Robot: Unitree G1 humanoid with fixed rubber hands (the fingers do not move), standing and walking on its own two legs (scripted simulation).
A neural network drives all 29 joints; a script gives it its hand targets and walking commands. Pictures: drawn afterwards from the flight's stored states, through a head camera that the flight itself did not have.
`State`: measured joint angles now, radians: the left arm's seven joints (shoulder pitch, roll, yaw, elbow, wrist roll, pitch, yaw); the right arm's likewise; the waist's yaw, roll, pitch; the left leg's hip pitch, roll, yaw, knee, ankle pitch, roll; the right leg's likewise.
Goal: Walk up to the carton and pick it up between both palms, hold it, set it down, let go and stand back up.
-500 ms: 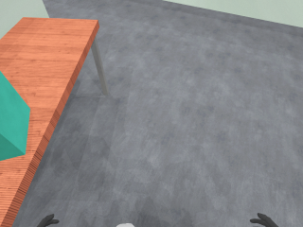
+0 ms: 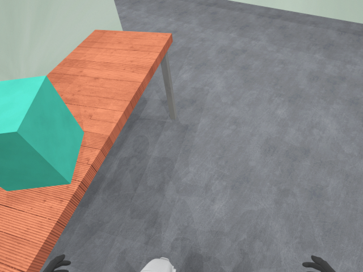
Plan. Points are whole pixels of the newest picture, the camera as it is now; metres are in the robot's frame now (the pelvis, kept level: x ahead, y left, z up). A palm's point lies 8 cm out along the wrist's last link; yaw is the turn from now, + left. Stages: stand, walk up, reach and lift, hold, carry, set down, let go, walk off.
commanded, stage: walk up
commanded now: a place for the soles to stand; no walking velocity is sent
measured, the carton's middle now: (25, 136) +0.48 +0.49 +0.01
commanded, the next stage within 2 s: none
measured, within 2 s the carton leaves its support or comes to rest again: neither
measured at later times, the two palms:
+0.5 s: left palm (69, 260) +0.17 +0.30 -0.08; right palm (328, 241) +0.21 -0.31 -0.11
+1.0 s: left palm out of the picture +0.02 +0.22 -0.09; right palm (359, 246) +0.20 -0.38 -0.12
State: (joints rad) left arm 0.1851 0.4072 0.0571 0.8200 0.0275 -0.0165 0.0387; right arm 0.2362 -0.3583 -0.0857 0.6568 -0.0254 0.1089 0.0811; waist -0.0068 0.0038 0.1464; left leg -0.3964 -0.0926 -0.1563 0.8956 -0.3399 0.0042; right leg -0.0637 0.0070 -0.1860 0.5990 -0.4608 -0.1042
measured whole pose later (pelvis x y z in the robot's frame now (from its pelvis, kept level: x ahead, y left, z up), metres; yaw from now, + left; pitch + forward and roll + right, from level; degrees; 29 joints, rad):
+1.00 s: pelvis +0.02 -0.12 -0.02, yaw +26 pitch -8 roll +2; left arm 0.13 0.37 0.06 0.79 0.03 0.04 0.08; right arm 0.32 -0.40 -0.09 0.68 -0.04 0.16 0.10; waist -0.05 -0.01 0.17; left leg -0.33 -0.08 -0.07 0.92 -0.36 -0.03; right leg -0.35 -0.06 -0.32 0.72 -0.28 0.02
